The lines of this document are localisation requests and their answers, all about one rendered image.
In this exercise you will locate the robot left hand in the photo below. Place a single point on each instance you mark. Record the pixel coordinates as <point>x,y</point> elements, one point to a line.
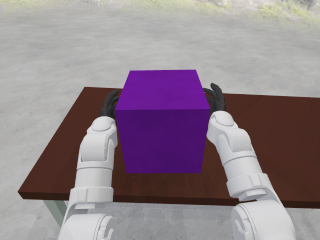
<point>108,105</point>

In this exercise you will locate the table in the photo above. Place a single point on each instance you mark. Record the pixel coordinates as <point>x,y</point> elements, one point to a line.
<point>284,133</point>

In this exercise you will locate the left robot forearm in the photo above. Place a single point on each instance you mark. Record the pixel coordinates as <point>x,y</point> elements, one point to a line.
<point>95,164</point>

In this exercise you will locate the right robot forearm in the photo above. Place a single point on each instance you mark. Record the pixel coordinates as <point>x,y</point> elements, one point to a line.
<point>246,181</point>

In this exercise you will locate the right robot upper arm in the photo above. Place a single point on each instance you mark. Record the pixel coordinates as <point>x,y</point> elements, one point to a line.
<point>261,220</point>

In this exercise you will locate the left robot upper arm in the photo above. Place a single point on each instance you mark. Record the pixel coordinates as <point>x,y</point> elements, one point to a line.
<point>97,226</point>

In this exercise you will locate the robot right hand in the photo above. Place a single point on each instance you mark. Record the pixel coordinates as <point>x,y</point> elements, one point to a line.
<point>218,100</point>

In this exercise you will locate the carton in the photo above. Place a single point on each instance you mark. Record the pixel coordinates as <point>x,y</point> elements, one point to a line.
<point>162,118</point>

